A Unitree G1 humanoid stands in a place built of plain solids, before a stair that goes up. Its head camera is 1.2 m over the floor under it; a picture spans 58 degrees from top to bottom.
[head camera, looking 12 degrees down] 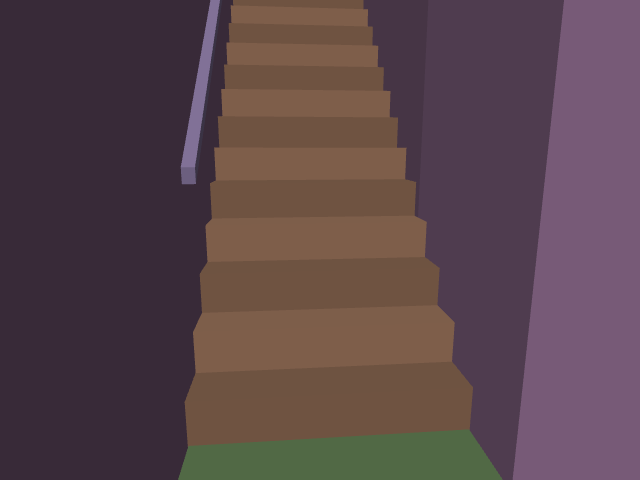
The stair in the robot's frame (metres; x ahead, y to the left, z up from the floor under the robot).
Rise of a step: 0.20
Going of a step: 0.23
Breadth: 1.20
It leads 5 degrees to the left of straight ahead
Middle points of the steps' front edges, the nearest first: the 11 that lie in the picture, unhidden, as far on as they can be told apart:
1.62 -0.05 0.20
1.85 -0.03 0.40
2.08 -0.01 0.60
2.30 0.01 0.80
2.53 0.03 1.00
2.76 0.05 1.20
2.99 0.07 1.40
3.22 0.09 1.60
3.44 0.11 1.80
3.67 0.13 2.00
3.90 0.15 2.20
